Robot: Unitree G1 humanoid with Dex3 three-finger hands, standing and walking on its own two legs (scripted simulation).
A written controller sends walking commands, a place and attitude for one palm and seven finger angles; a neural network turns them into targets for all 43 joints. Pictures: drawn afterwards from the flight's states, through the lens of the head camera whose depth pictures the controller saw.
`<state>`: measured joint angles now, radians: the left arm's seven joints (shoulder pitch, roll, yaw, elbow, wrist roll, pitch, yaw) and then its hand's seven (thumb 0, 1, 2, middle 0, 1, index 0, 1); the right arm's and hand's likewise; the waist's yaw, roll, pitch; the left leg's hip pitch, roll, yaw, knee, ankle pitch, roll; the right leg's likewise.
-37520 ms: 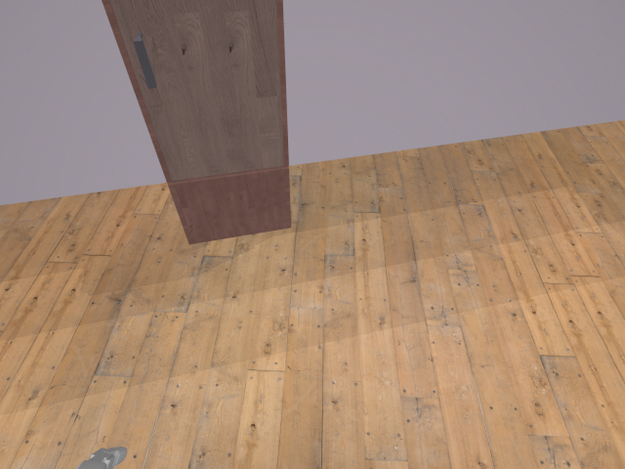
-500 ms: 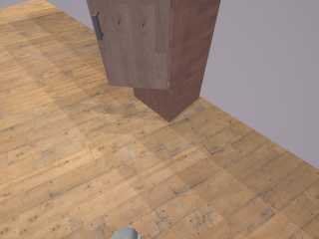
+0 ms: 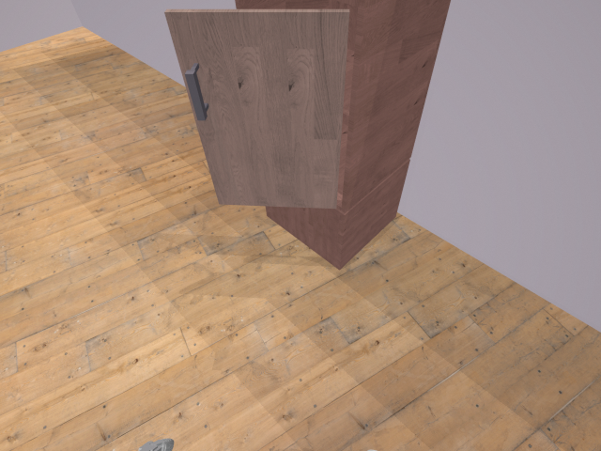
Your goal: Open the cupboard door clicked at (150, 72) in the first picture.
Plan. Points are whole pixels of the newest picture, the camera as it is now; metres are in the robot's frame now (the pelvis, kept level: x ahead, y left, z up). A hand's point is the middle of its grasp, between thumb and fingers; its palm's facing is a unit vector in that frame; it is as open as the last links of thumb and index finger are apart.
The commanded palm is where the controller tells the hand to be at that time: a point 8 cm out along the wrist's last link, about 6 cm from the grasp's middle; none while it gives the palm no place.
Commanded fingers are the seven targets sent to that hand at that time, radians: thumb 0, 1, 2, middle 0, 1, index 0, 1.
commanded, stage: take the last steps up to it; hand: left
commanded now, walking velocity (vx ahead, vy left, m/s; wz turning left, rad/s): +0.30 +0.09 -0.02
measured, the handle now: (198, 92) +0.88 +0.29 +0.02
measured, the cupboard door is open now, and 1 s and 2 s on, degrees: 40 40 40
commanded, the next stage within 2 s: come to a stop and stand still in 0.60 s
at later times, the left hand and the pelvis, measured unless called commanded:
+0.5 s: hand out of the picture +0.14 +0.27 -0.19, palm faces +0.07 -0.98 -0.16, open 7.3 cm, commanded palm none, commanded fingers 0.00 0.90 0.90 -0.20 -0.30 -0.20 -0.30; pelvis +0.19 +0.09 -0.01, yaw -1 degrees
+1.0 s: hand (186, 297) +0.42 +0.26 -0.17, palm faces -0.07 -0.98 -0.19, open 7.4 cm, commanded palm none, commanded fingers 0.00 0.90 0.90 -0.20 -0.30 -0.20 -0.30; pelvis +0.31 +0.10 +0.00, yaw -2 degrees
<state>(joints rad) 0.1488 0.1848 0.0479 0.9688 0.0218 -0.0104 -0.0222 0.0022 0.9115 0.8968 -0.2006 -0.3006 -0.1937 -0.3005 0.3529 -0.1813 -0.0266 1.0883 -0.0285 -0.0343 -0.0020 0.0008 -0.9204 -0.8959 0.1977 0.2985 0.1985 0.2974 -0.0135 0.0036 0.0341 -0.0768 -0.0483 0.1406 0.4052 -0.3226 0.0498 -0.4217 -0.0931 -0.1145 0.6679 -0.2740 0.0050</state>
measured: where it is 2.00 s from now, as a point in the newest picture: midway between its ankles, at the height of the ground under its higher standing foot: (287, 435)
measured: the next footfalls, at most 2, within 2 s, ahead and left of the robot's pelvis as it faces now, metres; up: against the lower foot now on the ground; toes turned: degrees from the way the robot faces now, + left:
right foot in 0.02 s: +0.12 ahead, -0.10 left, +0.00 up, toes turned -8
left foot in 0.42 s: +0.29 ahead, +0.18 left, +0.00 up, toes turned +5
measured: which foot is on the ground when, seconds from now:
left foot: down 0.00-0.04, up 0.06-0.40, down 0.42-1.00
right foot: up 0.00-0.00, down 0.02-0.42, up 0.44-0.82, down 0.84-1.00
